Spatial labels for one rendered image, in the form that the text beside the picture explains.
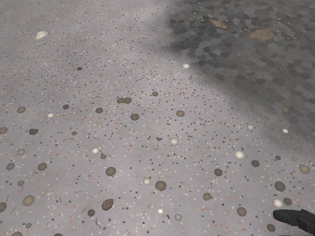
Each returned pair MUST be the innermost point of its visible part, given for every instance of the robot right hand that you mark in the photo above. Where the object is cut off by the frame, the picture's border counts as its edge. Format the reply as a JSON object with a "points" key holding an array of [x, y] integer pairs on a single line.
{"points": [[304, 219]]}

